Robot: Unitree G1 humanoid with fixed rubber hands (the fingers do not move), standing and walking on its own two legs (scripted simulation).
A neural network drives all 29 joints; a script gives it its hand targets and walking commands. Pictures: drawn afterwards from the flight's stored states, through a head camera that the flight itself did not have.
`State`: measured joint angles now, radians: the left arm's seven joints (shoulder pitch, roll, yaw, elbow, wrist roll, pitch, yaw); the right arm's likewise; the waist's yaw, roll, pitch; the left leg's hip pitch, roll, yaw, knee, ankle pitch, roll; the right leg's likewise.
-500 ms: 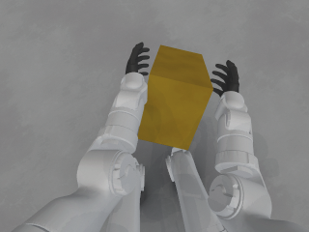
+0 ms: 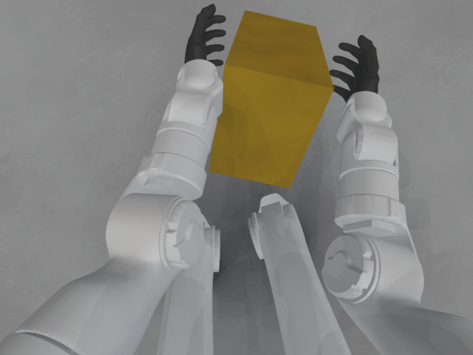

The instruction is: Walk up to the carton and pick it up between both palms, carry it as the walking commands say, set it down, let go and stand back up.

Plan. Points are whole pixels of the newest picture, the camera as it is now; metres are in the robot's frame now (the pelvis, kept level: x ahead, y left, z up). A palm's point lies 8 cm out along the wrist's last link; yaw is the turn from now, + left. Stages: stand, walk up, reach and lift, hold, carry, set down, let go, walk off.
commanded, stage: set down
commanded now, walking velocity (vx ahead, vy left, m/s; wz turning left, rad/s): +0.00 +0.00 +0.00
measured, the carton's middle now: (265, 94) +0.51 -0.12 -0.26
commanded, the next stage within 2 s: none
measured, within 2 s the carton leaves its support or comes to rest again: neither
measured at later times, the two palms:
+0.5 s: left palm (201, 61) +0.56 -0.01 -0.16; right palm (340, 83) +0.48 -0.24 -0.17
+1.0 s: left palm (200, 52) +0.58 -0.01 -0.17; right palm (344, 73) +0.50 -0.25 -0.18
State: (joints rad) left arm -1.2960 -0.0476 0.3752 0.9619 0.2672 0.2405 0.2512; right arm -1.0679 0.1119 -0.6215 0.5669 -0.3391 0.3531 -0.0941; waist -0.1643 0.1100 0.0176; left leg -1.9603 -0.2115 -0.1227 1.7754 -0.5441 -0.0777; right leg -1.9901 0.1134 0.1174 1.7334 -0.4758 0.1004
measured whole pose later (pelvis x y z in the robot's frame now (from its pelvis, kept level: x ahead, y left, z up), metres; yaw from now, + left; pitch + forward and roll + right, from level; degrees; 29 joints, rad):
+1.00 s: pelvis +0.00 +0.00 -0.06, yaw -1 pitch +43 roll -1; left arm -1.55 0.04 0.47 1.02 0.34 0.25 0.15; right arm -1.36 0.00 -0.73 0.69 -0.39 0.30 0.05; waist -0.17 0.09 0.14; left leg -2.16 -0.23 -0.11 1.99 -0.59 -0.09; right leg -2.19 0.13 0.10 1.94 -0.51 0.11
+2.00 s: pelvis +0.02 +0.00 -0.07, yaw -2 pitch +48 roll -1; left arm -1.53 0.03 0.50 1.00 0.37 0.18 0.08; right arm -1.36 -0.04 -0.75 0.74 -0.36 0.22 0.10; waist -0.15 0.08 0.09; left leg -2.22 -0.21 -0.09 2.03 -0.64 -0.07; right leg -2.26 0.13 0.09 1.98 -0.55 0.10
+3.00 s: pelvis +0.00 +0.00 -0.10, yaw -1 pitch +38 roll -2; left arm -1.57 0.28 -0.02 1.08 -0.08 0.14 0.16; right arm -1.43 -0.28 -0.43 1.07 0.01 0.06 -0.07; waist -0.16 0.05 0.38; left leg -2.18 -0.19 -0.09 2.15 -0.62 -0.08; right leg -2.21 0.05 0.02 2.08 -0.53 0.06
